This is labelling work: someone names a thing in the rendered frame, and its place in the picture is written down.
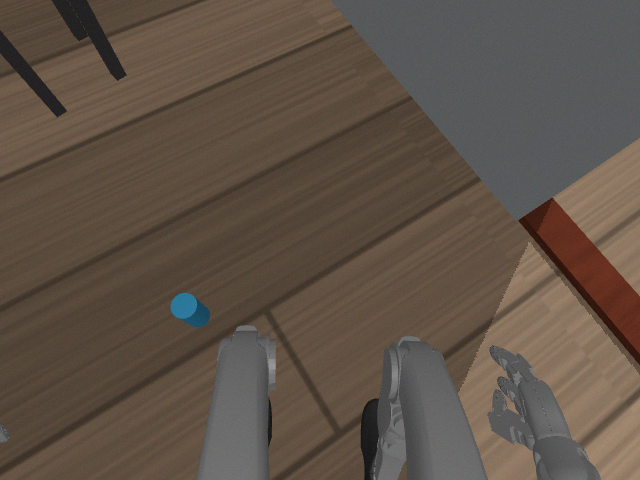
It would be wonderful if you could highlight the right robot foot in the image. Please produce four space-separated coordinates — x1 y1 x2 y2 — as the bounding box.
361 398 379 480

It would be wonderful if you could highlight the can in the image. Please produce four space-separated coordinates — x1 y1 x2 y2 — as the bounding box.
171 293 210 327

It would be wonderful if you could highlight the right robot hand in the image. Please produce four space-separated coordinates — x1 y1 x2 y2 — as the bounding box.
487 346 572 451

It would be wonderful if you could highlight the right robot arm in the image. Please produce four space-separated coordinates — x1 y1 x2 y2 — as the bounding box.
533 436 601 480

